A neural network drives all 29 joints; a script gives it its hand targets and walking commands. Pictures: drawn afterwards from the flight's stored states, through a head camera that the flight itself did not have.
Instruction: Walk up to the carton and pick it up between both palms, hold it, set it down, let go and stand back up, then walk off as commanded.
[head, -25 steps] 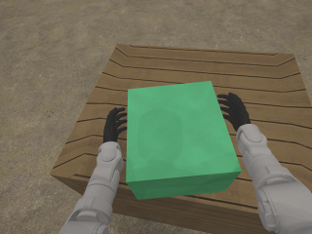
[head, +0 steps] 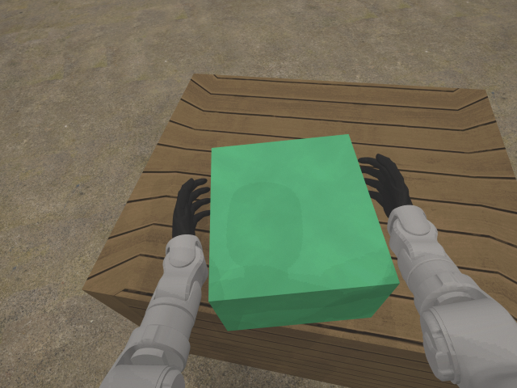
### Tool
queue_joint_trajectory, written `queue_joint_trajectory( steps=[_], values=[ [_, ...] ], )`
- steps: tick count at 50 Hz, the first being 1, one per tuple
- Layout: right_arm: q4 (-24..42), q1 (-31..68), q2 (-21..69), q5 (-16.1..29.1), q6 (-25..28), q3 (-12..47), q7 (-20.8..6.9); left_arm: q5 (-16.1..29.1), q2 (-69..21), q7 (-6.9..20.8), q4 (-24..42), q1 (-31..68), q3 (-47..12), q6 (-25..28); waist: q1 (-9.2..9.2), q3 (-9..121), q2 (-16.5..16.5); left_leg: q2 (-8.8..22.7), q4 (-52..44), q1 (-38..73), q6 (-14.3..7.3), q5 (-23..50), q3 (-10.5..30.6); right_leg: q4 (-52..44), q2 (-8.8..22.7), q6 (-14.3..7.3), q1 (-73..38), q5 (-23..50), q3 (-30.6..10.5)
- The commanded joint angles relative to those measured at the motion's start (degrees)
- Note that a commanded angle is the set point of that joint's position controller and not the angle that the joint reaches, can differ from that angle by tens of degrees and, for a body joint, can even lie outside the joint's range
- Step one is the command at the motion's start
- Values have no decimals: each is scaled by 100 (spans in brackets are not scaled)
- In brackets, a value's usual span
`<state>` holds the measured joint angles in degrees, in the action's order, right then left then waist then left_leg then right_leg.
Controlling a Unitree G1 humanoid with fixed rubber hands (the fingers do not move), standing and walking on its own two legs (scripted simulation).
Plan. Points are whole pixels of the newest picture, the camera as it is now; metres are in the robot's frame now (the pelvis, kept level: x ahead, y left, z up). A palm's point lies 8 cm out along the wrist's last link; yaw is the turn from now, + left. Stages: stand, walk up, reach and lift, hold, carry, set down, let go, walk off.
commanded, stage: reach and lift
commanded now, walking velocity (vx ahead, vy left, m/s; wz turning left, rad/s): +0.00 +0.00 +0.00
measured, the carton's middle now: (289, 230) +0.38 +0.05 -0.02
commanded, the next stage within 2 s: none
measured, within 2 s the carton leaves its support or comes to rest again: leaves its support in 0.98 s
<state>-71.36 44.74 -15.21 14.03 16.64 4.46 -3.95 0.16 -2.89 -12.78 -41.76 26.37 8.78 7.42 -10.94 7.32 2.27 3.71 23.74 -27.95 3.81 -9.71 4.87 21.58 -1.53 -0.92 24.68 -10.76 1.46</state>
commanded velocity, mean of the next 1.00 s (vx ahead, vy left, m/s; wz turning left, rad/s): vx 0.00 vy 0.00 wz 0.00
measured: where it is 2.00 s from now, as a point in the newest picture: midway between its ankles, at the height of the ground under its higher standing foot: outside the picture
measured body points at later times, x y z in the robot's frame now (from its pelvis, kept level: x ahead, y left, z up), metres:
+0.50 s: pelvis +0.00 +0.00 +0.00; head +0.06 -0.01 +0.45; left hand +0.34 +0.21 +0.02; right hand +0.45 -0.11 +0.03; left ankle +0.01 +0.16 -0.74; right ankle -0.02 -0.11 -0.74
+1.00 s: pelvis +0.00 +0.00 +0.00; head +0.06 -0.01 +0.45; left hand +0.34 +0.21 +0.03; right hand +0.44 -0.12 +0.04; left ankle +0.01 +0.16 -0.74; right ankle -0.02 -0.11 -0.74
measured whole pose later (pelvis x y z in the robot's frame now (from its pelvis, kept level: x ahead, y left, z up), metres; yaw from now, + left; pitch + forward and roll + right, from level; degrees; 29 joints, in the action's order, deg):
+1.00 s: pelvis +0.00 +0.00 +0.00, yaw +0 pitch +14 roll -2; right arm -69.6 42.5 -11.9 0.1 19.4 -4.2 -2.1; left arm -5.7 -5.4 -10.2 -43.3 24.7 15.3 14.2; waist -8.7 8.9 2.2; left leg 4.0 23.7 -28.1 3.8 -9.1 4.2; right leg 18.6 -1.7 -0.8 23.3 -9.2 1.5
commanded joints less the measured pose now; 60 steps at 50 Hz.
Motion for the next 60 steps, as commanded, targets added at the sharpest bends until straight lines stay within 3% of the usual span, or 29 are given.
queue_joint_trajectory(
  steps=[1,2,6,10,12,13,15,19,20,21,25,27,28,29,30,33,35,37,39,40,41,43,45,47,49,51,55,58,60],
  values=[
    [1047,2666,4,-487,372,-366,70,-281,-770,86,868,1845,-312,478,218,3205,-542,-255,626,1741,113,3373,-670,-199,-426,-103,-427,1137,139],
    [1123,2613,80,-513,362,-345,75,-286,-702,103,846,1868,-273,507,216,3422,-698,-228,587,1741,44,3207,-683,-224,-419,-97,-451,1072,111],
    [704,2368,174,-482,301,-391,45,-437,-792,86,865,1729,-178,537,150,3114,-449,-248,581,1736,98,3356,-713,-231,-409,-131,-474,1101,87],
    [1038,2515,474,-721,325,-345,25,-514,-813,219,915,1965,-34,682,66,3266,-768,-298,456,1490,1,3137,-747,-207,-384,-47,-816,1155,59],
    [1096,2570,461,-802,444,-514,67,-583,-1021,241,825,1816,-213,646,254,3295,-538,-275,536,1716,96,3370,-753,-216,-404,-94,-661,1237,160],
    [1069,2603,568,-841,414,-451,43,-609,-910,225,894,1997,-57,687,53,3439,-538,-291,542,1540,52,3259,-824,-212,-372,-46,-726,1181,68],
    [1256,2655,1275,-1031,512,-194,-104,-576,-1541,402,908,2050,-311,802,88,3511,-712,-332,545,1654,47,3440,-842,-178,-365,-50,-849,1459,137],
    [850,2619,2053,-1592,566,-623,-287,-939,-2388,629,761,2294,-627,780,337,3177,-522,-279,406,1863,96,3383,-816,-333,-355,-121,-635,1110,288],
    [1084,2459,2463,-1711,546,-305,-306,-981,-2515,745,610,2073,-568,818,135,3071,-805,-281,293,1673,22,3294,-791,-359,-336,-95,-939,1226,225],
    [979,2499,2924,-1969,640,-480,-355,-1025,-2886,929,511,2361,-749,857,293,3079,-840,-313,284,1779,5,3397,-866,-360,-299,-66,-917,1360,263],
    [923,2281,3501,-2195,778,-436,-387,-1154,-3360,964,410,2426,-1143,917,424,3285,-522,-292,162,1821,62,3482,-754,-374,-358,-86,-1021,1685,356],
    [954,2274,3649,-2092,776,-297,-393,-1211,-3358,950,305,2303,-1057,907,196,2958,-413,-333,174,1664,46,3522,-819,-366,-297,-59,-1293,1777,226],
    [1138,2332,3680,-2101,776,-302,-390,-1154,-3369,932,422,2366,-1176,913,271,3041,-623,-284,163,1900,34,3610,-787,-381,-350,-54,-1266,1849,301],
    [1039,2279,3847,-2040,786,-271,-378,-1053,-3506,942,492,2516,-1382,971,365,3256,-474,-309,235,1790,61,3565,-819,-373,-337,-54,-1219,1937,255],
    [1066,2117,3727,-2064,733,-183,-371,-1173,-3230,942,395,2323,-1126,974,252,3004,-563,-334,115,1670,0,3340,-820,-413,-300,-22,-1452,1774,203],
    [1217,2240,3790,-2004,764,-43,-347,-972,-3456,929,509,2539,-1390,1060,323,3340,-524,-293,165,1860,34,3510,-832,-379,-356,-23,-1288,1803,288],
    [1295,2380,3911,-1962,738,58,-360,-1051,-3449,911,280,2584,-1294,1057,133,3064,-543,-306,149,1725,-4,3333,-809,-384,-305,-59,-1322,1719,201],
    [1380,2313,3955,-1991,877,-14,-349,-925,-3612,883,616,2791,-1566,1127,390,3578,-431,-288,196,2017,105,3608,-751,-381,-380,-69,-1248,1935,312],
    [1497,2482,3959,-1994,909,59,-270,-832,-3604,857,914,3242,-1680,1182,342,3620,-476,-302,185,1964,95,3507,-807,-342,-336,-10,-1335,2025,287],
    [1372,2321,3954,-1920,861,88,-270,-927,-3582,874,671,2731,-1508,1116,226,3305,-572,-302,143,2008,41,3534,-814,-360,-352,-18,-1529,2121,266],
    [1441,2355,3921,-1961,794,88,-295,-955,-3527,863,621,3007,-1521,1105,267,3389,-472,-308,71,1923,47,3243,-815,-451,-307,-22,-1270,1722,270],
    [1815,2652,4025,-1816,1003,207,-292,-826,-3731,800,1217,3310,-1849,1221,327,3866,-453,-275,200,2129,117,3670,-770,-361,-419,-50,-1311,2076,315],
    [1473,2373,4015,-1906,1021,161,-269,-921,-3733,788,1040,3097,-1740,1243,304,3624,-312,-307,236,2021,112,3713,-812,-384,-374,-61,-1322,2126,269],
    [1833,2341,4035,-1868,904,394,-188,-813,-3810,800,1129,3053,-1972,1150,429,3632,-563,-286,145,2152,125,3638,-756,-376,-382,-13,-1471,2356,301],
    [1773,2451,4073,-1809,760,490,-122,-962,-3598,892,571,2954,-1541,1040,283,3042,-891,-355,21,1754,-41,2969,-810,-338,-259,116,-1813,2315,154],
    [1960,2402,4182,-1690,709,525,-189,-801,-3736,835,974,3109,-1832,999,269,3460,-461,-323,51,1963,55,3182,-803,-335,-290,27,-1680,2258,206],
    [2234,2511,4185,-1518,692,712,-165,-708,-3907,795,1204,3245,-2201,947,508,3883,-502,-328,71,2127,67,3268,-711,-369,-324,21,-1546,2347,231],
    [2465,2236,4322,-1422,485,959,-135,-615,-3745,834,1282,3162,-2168,811,428,3668,-534,-388,32,2126,58,3138,-741,-412,-283,69,-1726,2297,144],
    [2578,2460,4317,-1413,446,890,-123,-608,-3837,861,1287,3365,-2313,736,538,3658,-483,-419,-15,1993,27,2866,-769,-346,-230,103,-1792,2294,150]
  ],
)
